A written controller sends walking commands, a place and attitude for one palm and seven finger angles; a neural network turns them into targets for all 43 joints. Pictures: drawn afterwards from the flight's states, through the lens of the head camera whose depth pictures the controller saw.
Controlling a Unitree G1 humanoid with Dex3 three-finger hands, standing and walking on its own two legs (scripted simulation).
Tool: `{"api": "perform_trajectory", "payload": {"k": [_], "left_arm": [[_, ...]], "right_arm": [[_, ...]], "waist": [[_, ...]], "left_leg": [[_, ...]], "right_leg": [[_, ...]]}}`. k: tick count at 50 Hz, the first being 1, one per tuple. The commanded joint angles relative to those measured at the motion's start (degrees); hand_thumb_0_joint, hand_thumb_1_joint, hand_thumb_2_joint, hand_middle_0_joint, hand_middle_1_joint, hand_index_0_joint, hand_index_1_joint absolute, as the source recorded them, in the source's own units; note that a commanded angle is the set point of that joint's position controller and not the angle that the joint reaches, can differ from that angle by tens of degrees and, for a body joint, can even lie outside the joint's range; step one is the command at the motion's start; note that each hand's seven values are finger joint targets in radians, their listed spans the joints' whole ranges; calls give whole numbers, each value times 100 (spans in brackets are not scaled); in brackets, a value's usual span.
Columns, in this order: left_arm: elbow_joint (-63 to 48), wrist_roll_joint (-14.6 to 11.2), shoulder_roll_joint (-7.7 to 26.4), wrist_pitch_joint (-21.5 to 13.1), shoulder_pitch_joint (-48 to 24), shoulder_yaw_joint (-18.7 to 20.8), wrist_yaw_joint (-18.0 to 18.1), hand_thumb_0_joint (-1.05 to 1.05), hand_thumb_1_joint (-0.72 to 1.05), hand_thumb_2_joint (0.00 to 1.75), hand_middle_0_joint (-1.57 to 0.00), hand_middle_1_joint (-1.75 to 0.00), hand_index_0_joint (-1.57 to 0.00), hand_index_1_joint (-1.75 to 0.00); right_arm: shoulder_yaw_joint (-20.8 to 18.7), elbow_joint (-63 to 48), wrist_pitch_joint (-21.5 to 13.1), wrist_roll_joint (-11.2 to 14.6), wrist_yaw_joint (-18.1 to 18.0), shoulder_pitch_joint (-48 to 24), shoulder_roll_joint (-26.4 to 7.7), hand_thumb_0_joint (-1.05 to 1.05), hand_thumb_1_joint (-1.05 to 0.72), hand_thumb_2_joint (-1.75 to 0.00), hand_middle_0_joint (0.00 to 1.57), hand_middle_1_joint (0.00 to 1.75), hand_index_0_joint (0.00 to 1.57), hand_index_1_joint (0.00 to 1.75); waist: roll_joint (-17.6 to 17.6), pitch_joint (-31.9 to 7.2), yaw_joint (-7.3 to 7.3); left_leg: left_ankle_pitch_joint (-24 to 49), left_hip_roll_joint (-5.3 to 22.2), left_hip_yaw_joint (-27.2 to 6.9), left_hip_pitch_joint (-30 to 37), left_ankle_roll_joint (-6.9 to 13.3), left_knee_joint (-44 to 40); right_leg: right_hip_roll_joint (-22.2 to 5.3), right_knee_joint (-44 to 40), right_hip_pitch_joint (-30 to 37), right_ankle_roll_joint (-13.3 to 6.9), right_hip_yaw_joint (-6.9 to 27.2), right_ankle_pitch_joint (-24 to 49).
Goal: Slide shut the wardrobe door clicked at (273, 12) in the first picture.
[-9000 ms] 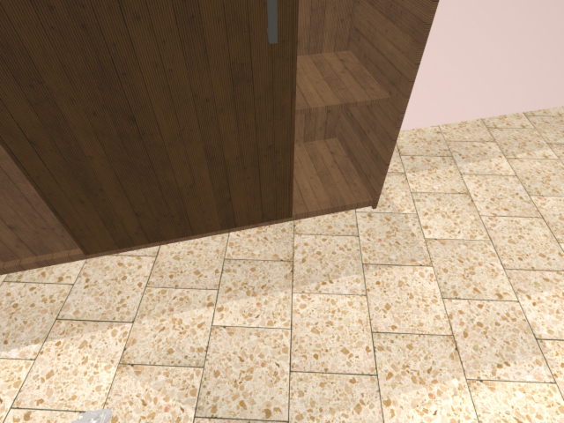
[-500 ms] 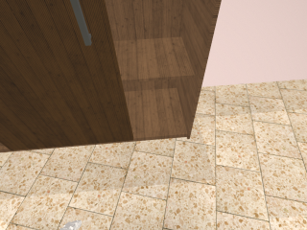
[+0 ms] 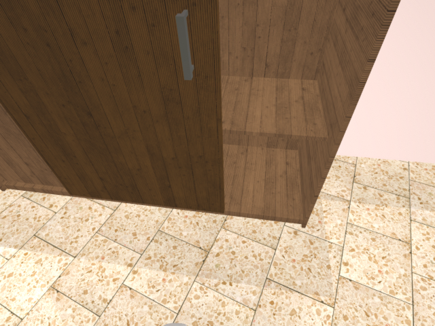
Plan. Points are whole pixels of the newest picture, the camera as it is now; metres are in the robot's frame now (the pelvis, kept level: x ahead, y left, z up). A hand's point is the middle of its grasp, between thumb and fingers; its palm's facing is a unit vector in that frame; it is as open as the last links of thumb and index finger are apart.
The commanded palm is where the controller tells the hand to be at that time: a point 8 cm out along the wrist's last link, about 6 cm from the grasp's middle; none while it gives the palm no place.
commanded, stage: take the last steps up to it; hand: left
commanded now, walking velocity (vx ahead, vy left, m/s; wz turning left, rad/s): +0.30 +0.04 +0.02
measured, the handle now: (186, 46) +0.77 +0.17 +0.17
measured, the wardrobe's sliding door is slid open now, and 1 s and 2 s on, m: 0.41 0.41 0.41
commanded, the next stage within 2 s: come to a stop and stand still in 0.58 s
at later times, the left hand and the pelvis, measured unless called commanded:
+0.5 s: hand (122, 293) +0.21 +0.26 -0.18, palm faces +0.05 -0.98 -0.18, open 7.4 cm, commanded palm none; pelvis +0.14 +0.08 -0.01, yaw +0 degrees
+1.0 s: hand (151, 239) +0.35 +0.23 -0.17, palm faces +0.02 -0.96 -0.28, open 7.3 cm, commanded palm none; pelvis +0.27 +0.04 -0.01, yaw -2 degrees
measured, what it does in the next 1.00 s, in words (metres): walks ahead: left foot, then right foot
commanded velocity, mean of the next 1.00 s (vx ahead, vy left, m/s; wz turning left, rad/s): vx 0.06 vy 0.04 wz -0.03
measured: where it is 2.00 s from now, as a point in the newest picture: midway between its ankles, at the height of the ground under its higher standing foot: outside the picture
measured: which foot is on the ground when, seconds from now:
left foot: up 0.00-0.14, down 0.16-0.68, up 0.70-1.00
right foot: down 0.00-0.16, up 0.18-0.66, down 0.68-1.00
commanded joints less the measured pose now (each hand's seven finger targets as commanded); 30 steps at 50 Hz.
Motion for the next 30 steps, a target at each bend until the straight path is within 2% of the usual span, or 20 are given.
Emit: {"api": "perform_trajectory", "payload": {"k": [1,3,4,5,6,7,8,9,10,11,12,13,15,17,19,20,24,25,28,30], "left_arm": [[-23,-11,948,-121,274,156,42,0,90,90,-20,-30,-20,-30],[50,-14,956,-85,256,173,34,0,90,90,-20,-30,-20,-30],[81,-23,944,-72,230,175,37,0,90,90,-20,-30,-20,-30],[113,-38,960,-53,143,184,36,0,90,90,-20,-30,-20,-30],[105,-55,915,-18,58,180,24,0,90,90,-20,-30,-20,-30],[92,-60,705,1,63,123,-2,0,90,90,-20,-30,-20,-30],[-31,-101,329,11,101,67,-41,0,90,90,-20,-30,-20,-30],[-301,-76,307,-9,-216,15,-38,0,90,90,-20,-30,-20,-30],[-334,-58,408,37,-436,42,-6,0,90,90,-20,-30,-20,-30],[-288,-56,430,66,-518,77,-27,0,90,90,-20,-30,-20,-30],[-216,-44,438,72,-512,105,-79,0,90,90,-20,-30,-20,-30],[-132,-26,336,81,-384,104,-113,0,90,90,-20,-30,-20,-30],[-56,-19,227,116,-206,140,-120,0,90,90,-20,-30,-20,-30],[-115,-22,216,162,-249,154,-116,0,90,90,-20,-30,-20,-30],[-249,-37,254,185,-575,156,-122,0,90,90,-20,-30,-20,-30],[-327,-57,319,187,-763,166,-121,0,90,90,-20,-30,-20,-30],[-624,-73,296,207,-1558,122,-149,0,90,90,-20,-30,-20,-30],[-706,-89,329,186,-1729,117,-152,0,90,90,-20,-30,-20,-30],[-869,-100,267,158,-2157,71,-161,0,90,90,-20,-30,-20,-30],[-890,-117,353,122,-2003,84,-142,0,90,90,-20,-30,-20,-30]], "right_arm": [[29,-596,-255,46,54,-654,-34,0,-90,-90,20,30,20,30],[55,-594,-315,64,48,-654,13,0,-90,-90,20,30,20,30],[59,-564,-352,66,34,-525,24,0,-90,-90,20,30,20,30],[58,-459,-392,69,11,-229,-14,0,-90,-90,20,30,20,30],[43,-306,-438,70,-26,210,-87,0,-90,-90,20,30,20,30],[-22,-116,-486,62,-103,821,-371,0,-90,-90,20,30,20,30],[-170,55,-529,-9,-189,1474,-921,0,-90,-90,20,30,20,30],[-198,124,-497,19,-255,1952,-1187,0,-90,-90,20,30,20,30],[-176,106,-478,41,-292,1638,-1078,0,-90,-90,20,30,20,30],[-109,-32,-483,59,-306,1171,-787,0,-90,-90,20,30,20,30],[-26,-122,-519,71,-307,840,-453,0,-90,-90,20,30,20,30],[35,-134,-585,77,-311,707,-263,0,-90,-90,20,30,20,30],[5,-131,-703,81,-334,825,-34,0,-90,-90,20,30,20,30],[48,-77,-770,101,-358,926,-68,0,-90,-90,20,30,20,30],[77,27,-791,113,-377,1111,-74,0,-90,-90,20,30,20,30],[88,71,-800,110,-390,1195,-69,0,-90,-90,20,30,20,30],[83,249,-780,73,-411,1488,-140,0,-90,-90,20,30,20,30],[81,288,-770,56,-414,1561,-151,0,-90,-90,20,30,20,30],[82,420,-716,14,-419,1742,-193,0,-90,-90,20,30,20,30],[67,460,-681,12,-420,1697,-269,0,-90,-90,20,30,20,30]], "waist": [[-1045,649,0],[-1051,666,-17],[-979,643,-92],[-800,523,-260],[-586,438,-450],[141,221,-704],[1550,26,-911],[1392,119,-998],[1285,143,-878],[1069,534,-698],[639,818,-535],[457,875,-380],[327,662,-249],[318,526,-190],[409,564,-229],[377,622,-231],[435,793,-378],[409,802,-420],[449,855,-569],[325,700,-451]], "left_leg": [[-89,45,187,-367,153,-775],[-210,-44,322,130,228,-1148],[-145,-85,384,500,252,-1442],[38,-149,508,1139,258,-1840],[103,-264,668,1959,227,-2211],[-328,-16,293,2848,294,-2569],[-1246,1317,-1655,3393,695,-3338],[-1230,1939,-2599,3336,1123,-3879],[-1807,1973,-2622,2725,1220,-4057],[-1996,1819,-2307,2126,1181,-4223],[-1578,1556,-1822,1673,1086,-4278],[-866,1294,-1317,1468,962,-4280],[331,1050,-790,1522,915,-4238],[1404,1040,-523,1893,974,-4147],[2326,1031,-348,2114,1035,-4017],[2595,1068,-416,2152,1058,-3996],[3237,1072,-186,2485,1089,-3823],[3321,1109,-241,2542,1127,-3769],[3792,1101,-44,2610,1045,-3510],[4419,1171,-33,2521,1018,-3095]], "right_leg": [[-1620,-1226,-213,-619,1382,-965],[-1575,-1052,-450,-597,1240,-864],[-1521,-881,-602,-562,1148,-798],[-1416,-620,-892,-486,1012,-929],[-1174,-228,-1366,-357,725,-1122],[-851,774,-1867,-196,494,-1098],[-190,2528,-2839,92,-2,-1597],[49,3714,-3457,98,357,-2027],[-172,4521,-3445,24,739,-1873],[-323,4859,-3527,25,907,-1389],[-438,4855,-3380,49,967,-888],[-470,4737,-3135,91,969,-507],[-409,4645,-2949,198,908,-74],[-395,4550,-3133,275,951,99],[-361,4441,-3326,317,934,202],[-368,4297,-3387,320,959,209],[-296,3383,-3446,277,771,354],[-281,3089,-3373,220,784,287],[-93,2316,-2954,70,597,195],[82,1895,-2273,-87,515,-2]]}}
